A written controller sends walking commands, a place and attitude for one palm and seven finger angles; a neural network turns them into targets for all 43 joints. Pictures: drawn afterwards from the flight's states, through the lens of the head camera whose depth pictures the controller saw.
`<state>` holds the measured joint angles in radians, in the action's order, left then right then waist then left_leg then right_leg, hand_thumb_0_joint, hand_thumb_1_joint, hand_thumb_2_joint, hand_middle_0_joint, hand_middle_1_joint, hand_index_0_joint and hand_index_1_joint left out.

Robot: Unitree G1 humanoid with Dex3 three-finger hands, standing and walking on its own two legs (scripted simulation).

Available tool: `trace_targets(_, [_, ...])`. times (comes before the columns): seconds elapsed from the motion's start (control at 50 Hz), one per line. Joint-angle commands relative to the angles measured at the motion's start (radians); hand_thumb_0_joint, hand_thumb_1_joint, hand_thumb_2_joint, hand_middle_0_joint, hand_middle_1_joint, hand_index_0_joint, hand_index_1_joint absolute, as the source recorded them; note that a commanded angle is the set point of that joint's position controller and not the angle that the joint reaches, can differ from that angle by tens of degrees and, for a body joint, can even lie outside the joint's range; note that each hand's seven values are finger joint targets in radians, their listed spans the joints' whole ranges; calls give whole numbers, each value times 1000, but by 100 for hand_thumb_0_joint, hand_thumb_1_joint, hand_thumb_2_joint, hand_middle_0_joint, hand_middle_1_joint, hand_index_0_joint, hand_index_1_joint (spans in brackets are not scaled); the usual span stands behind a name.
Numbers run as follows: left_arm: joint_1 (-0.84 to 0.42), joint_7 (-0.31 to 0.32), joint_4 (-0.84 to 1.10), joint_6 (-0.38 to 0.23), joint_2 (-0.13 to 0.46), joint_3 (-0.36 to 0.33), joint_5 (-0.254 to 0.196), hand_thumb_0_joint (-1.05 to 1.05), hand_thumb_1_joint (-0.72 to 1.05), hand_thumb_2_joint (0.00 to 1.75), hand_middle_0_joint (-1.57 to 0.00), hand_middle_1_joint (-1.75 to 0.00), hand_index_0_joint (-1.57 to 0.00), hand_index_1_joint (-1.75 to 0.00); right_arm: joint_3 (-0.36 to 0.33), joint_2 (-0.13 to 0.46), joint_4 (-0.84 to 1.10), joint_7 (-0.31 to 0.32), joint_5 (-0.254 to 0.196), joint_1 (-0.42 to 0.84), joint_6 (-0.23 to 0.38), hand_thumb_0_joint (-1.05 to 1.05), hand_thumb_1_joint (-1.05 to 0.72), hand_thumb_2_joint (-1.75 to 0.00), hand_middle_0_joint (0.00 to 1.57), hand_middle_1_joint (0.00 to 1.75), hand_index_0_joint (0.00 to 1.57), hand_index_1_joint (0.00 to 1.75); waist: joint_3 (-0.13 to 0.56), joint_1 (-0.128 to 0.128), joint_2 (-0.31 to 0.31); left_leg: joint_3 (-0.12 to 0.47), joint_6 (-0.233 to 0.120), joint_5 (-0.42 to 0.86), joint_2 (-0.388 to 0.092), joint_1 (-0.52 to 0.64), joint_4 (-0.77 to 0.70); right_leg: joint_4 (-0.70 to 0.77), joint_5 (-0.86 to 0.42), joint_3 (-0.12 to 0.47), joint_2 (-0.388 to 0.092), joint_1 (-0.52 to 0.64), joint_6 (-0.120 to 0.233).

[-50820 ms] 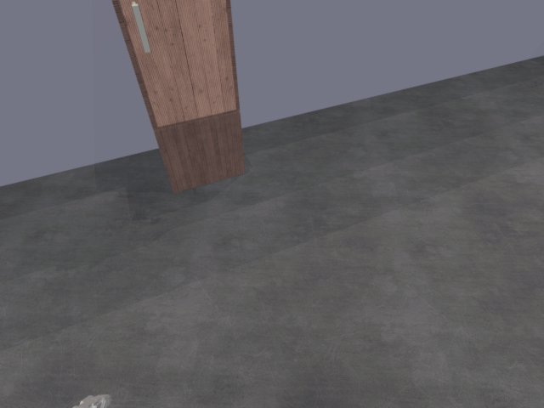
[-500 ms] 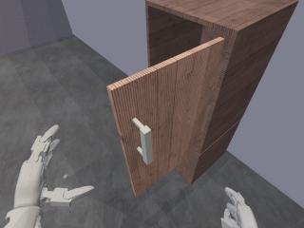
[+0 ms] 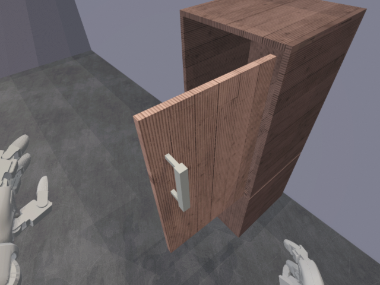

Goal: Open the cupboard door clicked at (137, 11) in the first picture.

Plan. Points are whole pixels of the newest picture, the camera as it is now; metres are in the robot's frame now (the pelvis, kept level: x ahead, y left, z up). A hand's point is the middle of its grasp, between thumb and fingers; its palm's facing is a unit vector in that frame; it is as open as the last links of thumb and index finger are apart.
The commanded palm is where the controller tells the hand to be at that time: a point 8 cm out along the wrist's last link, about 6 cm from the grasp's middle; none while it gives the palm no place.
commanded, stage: draw the hand back to the body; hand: left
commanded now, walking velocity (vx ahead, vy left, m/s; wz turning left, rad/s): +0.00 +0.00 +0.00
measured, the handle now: (177, 183) +0.31 +0.08 +0.06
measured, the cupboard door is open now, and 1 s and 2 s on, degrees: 88 88 88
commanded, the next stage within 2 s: step back with the hand held close in 0.30 s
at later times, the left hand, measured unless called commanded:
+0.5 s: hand (45, 205) +0.18 +0.26 +0.16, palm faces +0.46 -0.79 -0.41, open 7.4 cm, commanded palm +0.13 +0.29 +0.17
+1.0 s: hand (11, 241) +0.12 +0.28 +0.15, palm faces +0.43 -0.74 -0.52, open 7.4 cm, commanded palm +0.06 +0.32 +0.17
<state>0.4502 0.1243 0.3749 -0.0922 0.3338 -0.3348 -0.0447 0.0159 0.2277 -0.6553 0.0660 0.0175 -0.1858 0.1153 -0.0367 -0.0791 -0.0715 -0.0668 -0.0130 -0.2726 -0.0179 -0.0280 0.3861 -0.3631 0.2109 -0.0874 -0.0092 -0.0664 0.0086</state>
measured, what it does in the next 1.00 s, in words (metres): shifts its weight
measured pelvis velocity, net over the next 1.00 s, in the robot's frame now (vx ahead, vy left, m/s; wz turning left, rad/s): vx -0.08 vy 0.02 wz -0.01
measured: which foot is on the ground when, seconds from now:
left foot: down 0.00-1.00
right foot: down 0.00-1.00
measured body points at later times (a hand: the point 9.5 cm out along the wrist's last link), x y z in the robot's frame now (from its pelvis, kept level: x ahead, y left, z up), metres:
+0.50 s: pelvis -0.01 +0.00 +0.00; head -0.02 -0.02 +0.45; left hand +0.15 +0.30 +0.18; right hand +0.17 -0.22 -0.09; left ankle -0.03 +0.10 -0.74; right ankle +0.00 -0.11 -0.74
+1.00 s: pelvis -0.08 +0.02 -0.02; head -0.06 +0.02 +0.43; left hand +0.09 +0.32 +0.18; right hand +0.09 -0.22 -0.10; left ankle -0.03 +0.10 -0.74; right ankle +0.00 -0.11 -0.74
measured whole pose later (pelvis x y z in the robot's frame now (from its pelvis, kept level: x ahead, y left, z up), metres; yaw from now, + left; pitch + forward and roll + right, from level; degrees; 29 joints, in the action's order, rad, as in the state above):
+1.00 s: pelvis -0.08 +0.02 -0.02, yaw +0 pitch -1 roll +0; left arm 0.53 0.16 0.52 -0.20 0.41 -0.44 0.00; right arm -0.01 0.21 -0.54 0.09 0.01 -0.21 0.07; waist -0.08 -0.01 0.01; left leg -0.10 -0.06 -0.25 0.02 -0.34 0.60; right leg -0.59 0.18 -0.03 -0.05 -0.38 -0.02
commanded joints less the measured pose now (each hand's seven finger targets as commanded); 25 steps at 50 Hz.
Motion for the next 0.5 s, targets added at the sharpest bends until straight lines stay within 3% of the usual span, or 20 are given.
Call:
trace_targets(0.0, [-84, 5, 183, -58, 155, -80, -2, 0, 90, 90, -20, -30, -20, -30, -39, 106, 163, 6, -7, 129, 46, 0, -90, -90, 20, 30, 20, 30, 48, 4, 39, 48, -5, 286, -18, -50, -55, 51, -183, 53, -5, 28, 8])
trace_targets(0.1, [-94, 13, 221, -70, 185, -105, 3, 0, 90, 90, -20, -30, -20, -30, -39, 102, 160, 10, -4, 133, 56, 0, -90, -90, 20, 30, 20, 30, 81, -2, -2, 50, -4, 266, -12, -42, -57, 50, -170, 56, -6, 42, 12])
trace_targets(0.12, [-88, 13, 217, -70, 187, -109, 2, 0, 90, 90, -20, -30, -20, -30, -40, 100, 159, 11, -4, 132, 58, 0, -90, -90, 20, 30, 20, 30, 84, -2, 12, 47, -5, 266, -12, -39, -55, 52, -174, 57, -5, 41, 11])
trace_targets(0.16, [-92, 12, 216, -69, 189, -107, 5, 0, 90, 90, -20, -30, -20, -30, -38, 102, 155, 11, -4, 135, 59, 0, -90, -90, 20, 30, 20, 30, 62, -1, -22, 48, -1, 252, -10, -48, -58, 61, -159, 60, -4, 35, 15])
trace_targets(0.2, [-90, 14, 217, -73, 189, -113, 2, 0, 90, 90, -20, -30, -20, -30, -39, 98, 155, 12, -3, 133, 63, 0, -90, -90, 20, 30, 20, 30, 68, 0, 13, 47, -4, 253, -12, -45, -56, 58, -167, 58, -4, 36, 12])
trace_targets(0.38, [-80, 8, 184, -76, 173, -102, -2, 0, 90, 90, -20, -30, -20, -30, -42, 98, 151, 10, -4, 137, 65, 0, -90, -90, 20, 30, 20, 30, 46, 1, 29, 45, -9, 209, -11, -53, -62, 78, -124, 65, -6, 23, 10])
trace_targets(0.4, [-185, 13, 286, -88, 217, -123, 0, 0, 90, 90, -20, -30, -20, -30, -41, 103, 155, 11, -6, 147, 71, 0, -90, -90, 20, 30, 20, 30, 106, 2, -18, 48, -9, 220, -7, -31, -55, 71, -140, 72, -8, 43, 11])
trace_targets(0.42, [-219, 19, 287, -124, 317, -233, -3, 0, 90, 90, -20, -30, -20, -30, -29, 110, 197, 17, -21, 119, 51, 0, -90, -90, 20, 30, 20, 30, -13, 55, 36, 50, -23, 133, -25, -108, -23, 123, -181, 162, -53, -108, 10])
trace_targets(0.44, [-92, 8, 191, -119, 234, -177, 1, 0, 90, 90, -20, -30, -20, -30, -32, 94, 178, 19, -12, 111, 32, 0, -90, -90, 20, 30, 20, 30, 2, 57, 111, 60, -25, 121, -24, -111, 0, 125, -184, 153, -74, -117, 9])
trace_targets(0.46, [-74, 2, 200, -122, 220, -161, 4, 0, 90, 90, -20, -30, -20, -30, -36, 99, 191, 18, -13, 114, 22, 0, -90, -90, 20, 30, 20, 30, 2, 58, 83, 56, -23, 135, -19, -119, 6, 121, -212, 154, -80, -123, 12])
trace_targets(0.48, [-24, 0, 190, -121, 205, -151, 6, 0, 90, 90, -20, -30, -20, -30, -38, 105, 193, 17, -9, 111, 11, 0, -90, -90, 20, 30, 20, 30, 46, 59, 68, 51, -20, 156, -28, -115, 12, 98, -231, 143, -89, -107, 12])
